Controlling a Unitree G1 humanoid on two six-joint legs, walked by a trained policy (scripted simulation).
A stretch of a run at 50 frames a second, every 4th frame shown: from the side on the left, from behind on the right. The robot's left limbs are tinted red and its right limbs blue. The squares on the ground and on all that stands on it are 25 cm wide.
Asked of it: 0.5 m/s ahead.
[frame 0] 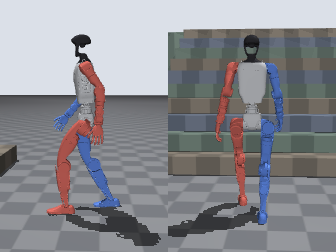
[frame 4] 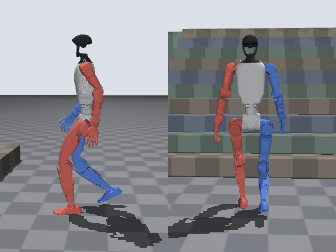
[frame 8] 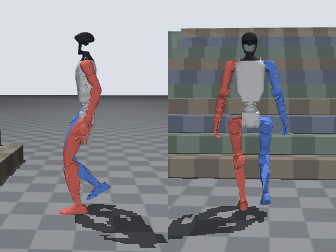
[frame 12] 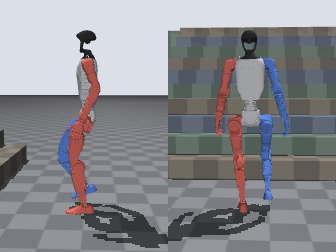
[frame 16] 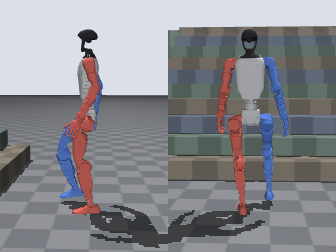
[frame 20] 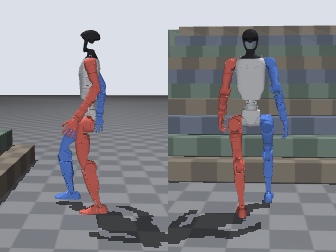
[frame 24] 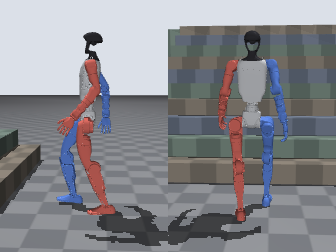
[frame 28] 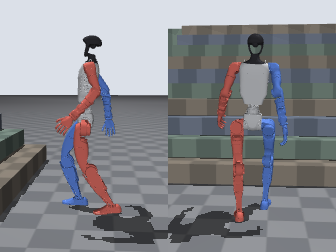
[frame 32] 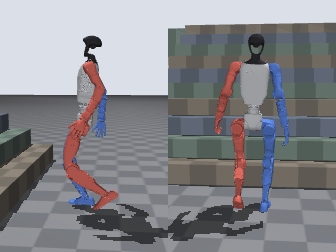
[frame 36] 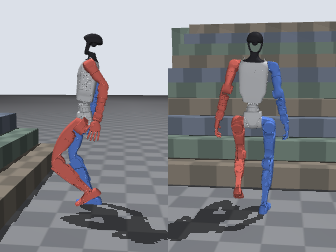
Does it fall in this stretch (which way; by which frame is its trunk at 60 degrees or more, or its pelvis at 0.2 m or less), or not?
no
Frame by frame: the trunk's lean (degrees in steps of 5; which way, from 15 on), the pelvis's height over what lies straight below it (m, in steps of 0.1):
0: 5, 0.8
4: 5, 0.8
8: 0, 0.8
12: 0, 0.8
16: 0, 0.8
20: 0, 0.8
24: 5, 0.8
28: 5, 0.7
32: 10, 0.7
36: 10, 0.8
